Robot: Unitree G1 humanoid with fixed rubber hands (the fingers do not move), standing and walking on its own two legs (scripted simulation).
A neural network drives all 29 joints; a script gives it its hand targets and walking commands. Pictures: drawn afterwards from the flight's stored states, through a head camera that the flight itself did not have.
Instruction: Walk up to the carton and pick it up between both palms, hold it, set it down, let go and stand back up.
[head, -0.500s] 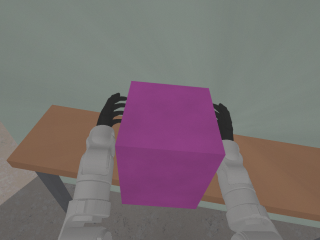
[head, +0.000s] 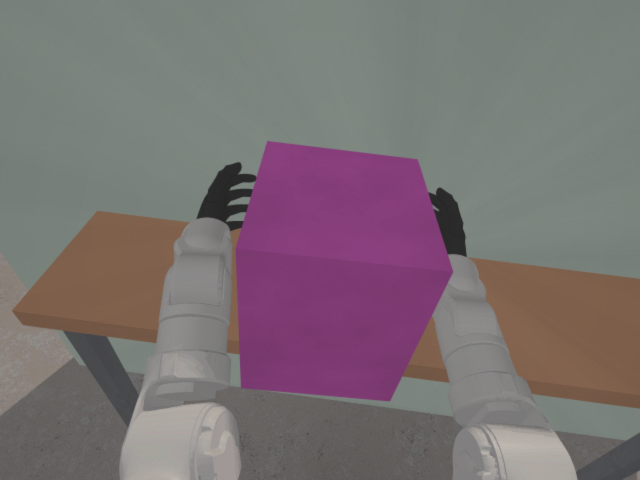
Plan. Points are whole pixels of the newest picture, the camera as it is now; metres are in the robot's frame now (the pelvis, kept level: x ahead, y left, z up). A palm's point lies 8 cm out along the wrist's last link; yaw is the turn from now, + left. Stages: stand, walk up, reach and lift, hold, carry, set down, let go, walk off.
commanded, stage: reach and lift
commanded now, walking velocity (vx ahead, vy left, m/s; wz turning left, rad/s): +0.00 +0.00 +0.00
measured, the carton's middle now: (329, 273) +0.36 -0.02 +0.10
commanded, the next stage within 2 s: hold in 1.66 s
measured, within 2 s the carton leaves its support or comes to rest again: neither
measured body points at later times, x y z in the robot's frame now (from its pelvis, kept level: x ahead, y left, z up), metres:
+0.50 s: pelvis +0.03 +0.00 +0.00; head +0.00 +0.04 +0.44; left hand +0.41 +0.16 +0.17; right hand +0.41 -0.14 +0.16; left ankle +0.03 +0.12 -0.75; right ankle +0.05 -0.12 -0.75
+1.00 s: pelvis +0.03 +0.01 +0.00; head -0.03 +0.04 +0.44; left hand +0.39 +0.16 +0.21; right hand +0.39 -0.14 +0.20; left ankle +0.03 +0.12 -0.75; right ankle +0.05 -0.12 -0.75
